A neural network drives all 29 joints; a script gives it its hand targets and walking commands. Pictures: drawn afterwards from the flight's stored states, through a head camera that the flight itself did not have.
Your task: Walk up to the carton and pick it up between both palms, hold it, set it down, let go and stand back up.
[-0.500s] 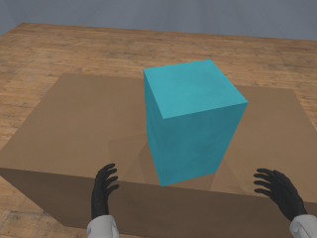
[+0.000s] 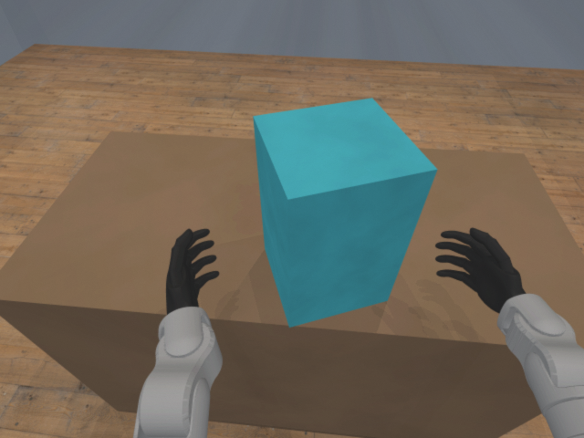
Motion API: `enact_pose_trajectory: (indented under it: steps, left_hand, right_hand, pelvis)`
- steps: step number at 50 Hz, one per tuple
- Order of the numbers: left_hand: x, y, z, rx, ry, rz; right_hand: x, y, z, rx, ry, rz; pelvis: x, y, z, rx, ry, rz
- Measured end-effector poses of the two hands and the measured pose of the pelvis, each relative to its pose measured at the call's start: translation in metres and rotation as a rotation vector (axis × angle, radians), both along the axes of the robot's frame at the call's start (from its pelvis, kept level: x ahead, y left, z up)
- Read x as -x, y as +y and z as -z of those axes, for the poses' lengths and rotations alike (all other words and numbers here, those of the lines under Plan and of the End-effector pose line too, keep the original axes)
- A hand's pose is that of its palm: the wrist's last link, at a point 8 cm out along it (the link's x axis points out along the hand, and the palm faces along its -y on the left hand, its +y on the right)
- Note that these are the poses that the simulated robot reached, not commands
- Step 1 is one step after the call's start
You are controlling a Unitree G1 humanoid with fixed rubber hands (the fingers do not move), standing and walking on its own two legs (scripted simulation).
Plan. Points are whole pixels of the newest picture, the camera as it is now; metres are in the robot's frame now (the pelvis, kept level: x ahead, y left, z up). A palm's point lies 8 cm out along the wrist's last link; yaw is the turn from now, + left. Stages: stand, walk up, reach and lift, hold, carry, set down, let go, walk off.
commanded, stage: reach and lift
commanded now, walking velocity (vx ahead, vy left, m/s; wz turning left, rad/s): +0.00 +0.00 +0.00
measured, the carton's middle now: (328, 219) +0.42 -0.04 +0.07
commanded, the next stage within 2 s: none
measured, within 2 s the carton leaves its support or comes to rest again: neither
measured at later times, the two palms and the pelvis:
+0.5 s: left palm (166, 239) +0.30 +0.16 +0.16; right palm (490, 213) +0.36 -0.25 +0.14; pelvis +0.01 +0.00 +0.00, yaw +0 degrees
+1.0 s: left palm (145, 194) +0.34 +0.19 +0.20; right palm (466, 148) +0.43 -0.22 +0.19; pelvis +0.03 +0.01 +0.01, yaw +2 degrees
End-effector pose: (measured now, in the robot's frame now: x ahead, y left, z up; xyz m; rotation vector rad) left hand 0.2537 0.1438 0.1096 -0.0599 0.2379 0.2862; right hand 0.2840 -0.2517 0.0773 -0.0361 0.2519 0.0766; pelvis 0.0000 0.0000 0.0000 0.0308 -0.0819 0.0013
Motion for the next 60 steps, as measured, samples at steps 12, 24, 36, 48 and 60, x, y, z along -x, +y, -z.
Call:
enact_pose_trajectory:
  steps: [12, 24, 36, 48, 60]
  left_hand:
    - [-0.021, 0.012, -0.029, -0.04, 0.034, -0.003]
    - [-0.047, 0.018, -0.051, -0.05, 0.035, 0.017]
    - [-0.064, 0.033, -0.072, -0.053, 0.007, 0.001]
    - [-0.081, 0.042, -0.087, -0.057, -0.013, -0.014]
    - [-0.097, 0.04, -0.109, -0.068, -0.039, -0.01]
  right_hand:
    - [-0.039, 0.003, -0.03, -0.021, -0.022, 0.017]
    - [-0.071, 0.005, -0.06, -0.009, -0.041, 0.028]
    - [-0.108, 0.022, -0.09, -0.005, -0.065, -0.014]
    - [-0.138, 0.032, -0.114, -0.006, -0.087, -0.025]
    - [-0.162, 0.039, -0.139, -0.017, -0.117, -0.054]
  pelvis:
    - [-0.006, 0.001, -0.001, 0.006, -0.009, -0.009]
    - [-0.014, 0.004, -0.003, 0.02, 0.018, -0.006]
    - [-0.023, 0.009, -0.006, 0.033, 0.047, -0.02]
    - [-0.03, 0.01, -0.006, 0.04, 0.068, -0.03]
    - [-0.033, 0.008, -0.006, 0.043, 0.087, -0.034]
